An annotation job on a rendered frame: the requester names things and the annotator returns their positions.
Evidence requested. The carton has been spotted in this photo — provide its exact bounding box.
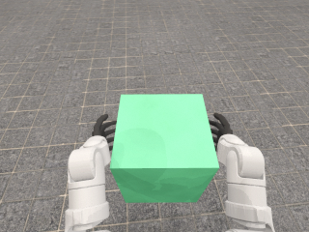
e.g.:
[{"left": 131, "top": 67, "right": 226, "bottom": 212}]
[{"left": 110, "top": 94, "right": 219, "bottom": 203}]

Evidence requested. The right robot forearm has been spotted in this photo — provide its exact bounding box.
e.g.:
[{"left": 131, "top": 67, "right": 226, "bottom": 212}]
[{"left": 216, "top": 133, "right": 275, "bottom": 232}]

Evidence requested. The robot left hand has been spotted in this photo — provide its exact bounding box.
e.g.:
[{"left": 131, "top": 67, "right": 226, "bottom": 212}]
[{"left": 92, "top": 113, "right": 117, "bottom": 151}]

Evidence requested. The left robot forearm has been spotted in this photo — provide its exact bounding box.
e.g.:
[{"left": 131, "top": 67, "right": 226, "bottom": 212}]
[{"left": 65, "top": 135, "right": 111, "bottom": 232}]

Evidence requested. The robot right hand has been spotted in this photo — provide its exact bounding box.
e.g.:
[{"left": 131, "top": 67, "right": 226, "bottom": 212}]
[{"left": 209, "top": 112, "right": 233, "bottom": 152}]

